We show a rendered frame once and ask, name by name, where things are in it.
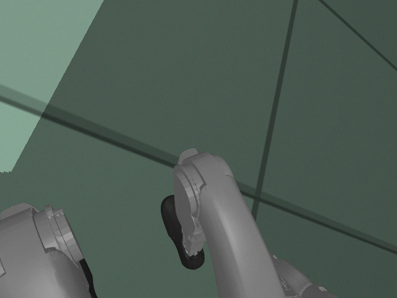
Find right robot foot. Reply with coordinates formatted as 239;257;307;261
161;195;205;269

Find right robot hand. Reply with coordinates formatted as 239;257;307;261
269;253;313;298

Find right robot arm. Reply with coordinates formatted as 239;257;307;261
300;284;338;298

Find left robot foot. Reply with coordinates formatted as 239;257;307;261
79;259;97;298

